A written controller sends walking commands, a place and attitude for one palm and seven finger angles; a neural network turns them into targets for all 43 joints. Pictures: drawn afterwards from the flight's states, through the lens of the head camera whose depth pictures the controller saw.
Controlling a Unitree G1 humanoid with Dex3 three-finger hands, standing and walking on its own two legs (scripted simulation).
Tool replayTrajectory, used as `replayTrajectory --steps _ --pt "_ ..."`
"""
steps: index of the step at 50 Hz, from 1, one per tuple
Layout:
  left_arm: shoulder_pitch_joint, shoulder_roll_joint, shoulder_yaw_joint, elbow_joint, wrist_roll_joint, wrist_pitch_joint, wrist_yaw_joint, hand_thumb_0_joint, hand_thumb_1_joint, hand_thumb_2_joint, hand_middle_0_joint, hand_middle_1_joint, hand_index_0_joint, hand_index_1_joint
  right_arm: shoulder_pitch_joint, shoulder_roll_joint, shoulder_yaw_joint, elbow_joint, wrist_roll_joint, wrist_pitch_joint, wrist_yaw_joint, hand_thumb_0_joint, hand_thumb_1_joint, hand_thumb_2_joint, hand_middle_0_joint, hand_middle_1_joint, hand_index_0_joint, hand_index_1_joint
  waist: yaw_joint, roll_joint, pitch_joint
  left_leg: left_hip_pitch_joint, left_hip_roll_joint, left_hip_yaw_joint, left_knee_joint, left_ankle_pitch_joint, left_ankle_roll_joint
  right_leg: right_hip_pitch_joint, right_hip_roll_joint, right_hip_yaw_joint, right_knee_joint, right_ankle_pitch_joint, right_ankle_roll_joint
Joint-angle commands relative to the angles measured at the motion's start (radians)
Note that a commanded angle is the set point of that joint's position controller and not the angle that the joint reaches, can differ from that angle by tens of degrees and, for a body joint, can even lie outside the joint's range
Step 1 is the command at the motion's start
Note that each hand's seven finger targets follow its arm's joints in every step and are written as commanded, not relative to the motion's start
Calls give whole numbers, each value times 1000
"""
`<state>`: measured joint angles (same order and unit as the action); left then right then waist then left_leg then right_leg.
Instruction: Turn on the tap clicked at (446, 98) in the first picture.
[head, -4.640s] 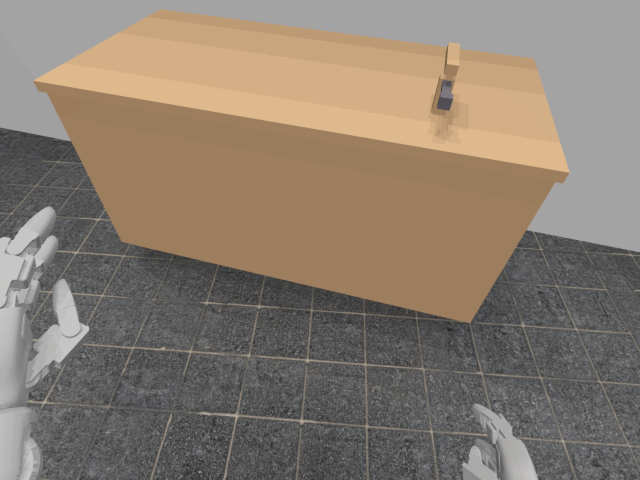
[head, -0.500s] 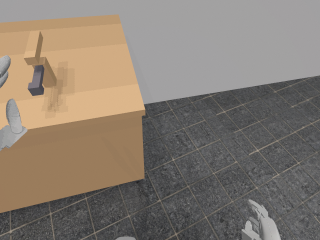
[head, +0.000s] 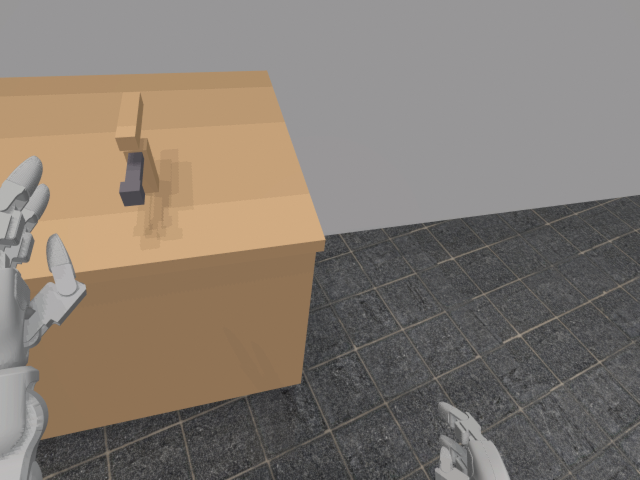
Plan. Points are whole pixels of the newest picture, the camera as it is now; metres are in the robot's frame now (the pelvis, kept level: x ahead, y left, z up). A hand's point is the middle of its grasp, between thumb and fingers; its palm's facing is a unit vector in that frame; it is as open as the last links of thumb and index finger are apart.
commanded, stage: come to a stop and stand still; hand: left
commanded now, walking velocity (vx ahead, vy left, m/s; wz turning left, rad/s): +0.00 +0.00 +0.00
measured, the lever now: (132, 193) +0.46 +0.35 +0.07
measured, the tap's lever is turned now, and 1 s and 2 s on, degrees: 0 0 0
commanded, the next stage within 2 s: look again from close up in 0.58 s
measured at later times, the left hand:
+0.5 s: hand (140, 267) +0.26 +0.23 +0.16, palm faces +0.38 -0.84 -0.38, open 7.4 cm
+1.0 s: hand (138, 280) +0.25 +0.22 +0.16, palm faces +0.40 -0.84 -0.36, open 7.4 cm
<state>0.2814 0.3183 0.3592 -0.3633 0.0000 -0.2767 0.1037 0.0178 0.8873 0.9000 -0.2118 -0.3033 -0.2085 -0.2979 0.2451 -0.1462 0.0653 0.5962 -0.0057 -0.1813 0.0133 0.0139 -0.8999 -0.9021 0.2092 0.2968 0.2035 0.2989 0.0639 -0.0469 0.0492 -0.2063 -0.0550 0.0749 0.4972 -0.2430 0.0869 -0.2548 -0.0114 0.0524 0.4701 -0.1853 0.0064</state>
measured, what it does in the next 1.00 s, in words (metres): stands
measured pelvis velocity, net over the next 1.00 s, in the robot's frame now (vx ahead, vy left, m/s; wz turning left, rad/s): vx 0.04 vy -0.03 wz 0.03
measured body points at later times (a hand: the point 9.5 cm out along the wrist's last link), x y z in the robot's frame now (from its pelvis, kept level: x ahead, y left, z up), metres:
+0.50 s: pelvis +0.04 -0.02 +0.01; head +0.07 +0.00 +0.46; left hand +0.24 +0.27 +0.18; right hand +0.23 -0.25 -0.06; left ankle +0.02 +0.06 -0.74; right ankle +0.06 -0.15 -0.74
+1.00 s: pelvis +0.04 -0.03 +0.01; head +0.05 -0.02 +0.46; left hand +0.22 +0.27 +0.18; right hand +0.22 -0.25 -0.06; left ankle +0.02 +0.06 -0.74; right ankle +0.06 -0.15 -0.74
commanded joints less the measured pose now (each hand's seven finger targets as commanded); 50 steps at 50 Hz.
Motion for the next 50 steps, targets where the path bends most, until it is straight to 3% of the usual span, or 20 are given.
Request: replayTrajectory --steps 1,4,7,13,17,20,26,35,50 --pt "-112 167 47 -182 -1 -44 3 0 900 900 -200 -300 -200 -300 -97 -166 -72 -165 2 -34 -25 0 -900 -900 200 300 200 300 -31 113 -67 -153 162 -167 -279 -223 -75 133 23 1 -55 -30 -16" --pt "-105 180 64 -200 -4 -43 2 0 900 900 -200 -300 -200 -300 -101 -165 -74 -176 -2 -22 -33 0 -900 -900 200 300 200 300 -34 104 -74 -143 137 -144 -259 -177 -80 144 22 7 -88 -1 -19" --pt "-94 185 65 -245 -10 -45 2 0 900 900 -200 -300 -200 -300 -102 -165 -79 -186 -2 -19 -36 0 -900 -900 200 300 200 300 -35 133 -127 -88 113 -115 -218 -24 -88 173 21 6 -86 109 -23" --pt "0 193 82 -260 -27 -31 5 0 900 900 -200 -300 -200 -300 -101 -170 -87 -191 -2 -8 -42 0 -900 -900 200 300 200 300 -39 115 -201 -2 85 -84 -135 246 -116 191 5 2 -83 291 -30" --pt "61 189 85 -256 -37 -20 9 0 900 900 -200 -300 -200 -300 -99 -175 -94 -193 4 8 -47 0 -900 -900 200 300 200 300 -40 86 -225 19 84 -81 -113 305 -115 200 -1 2 -84 356 -29" --pt "66 198 91 -275 -41 -15 12 0 900 900 -200 -300 -200 -300 -104 -177 -94 -193 5 16 -53 0 -900 -900 200 300 200 300 -42 105 -228 23 82 -80 -110 342 -120 203 0 -5 -75 378 -27" --pt "86 207 97 -289 -46 -4 17 0 900 900 -200 -300 -200 -300 -108 -178 -95 -195 5 30 -63 0 -900 -900 200 300 200 300 -43 106 -235 31 82 -79 -112 340 -115 208 -1 -7 -80 377 -25" --pt "60 193 76 -234 -47 14 20 0 900 900 -200 -300 -200 -300 -109 -176 -91 -189 2 45 -74 0 -900 -900 200 300 200 300 -43 76 -171 -11 74 -79 -166 137 -97 171 4 13 -151 205 -18" --pt "73 201 79 -245 -45 21 20 0 900 900 -200 -300 -200 -300 -106 -177 -94 -193 5 52 -75 0 -900 -900 200 300 200 300 -42 101 -166 -44 71 -87 -197 120 -98 214 19 -15 -152 201 -10"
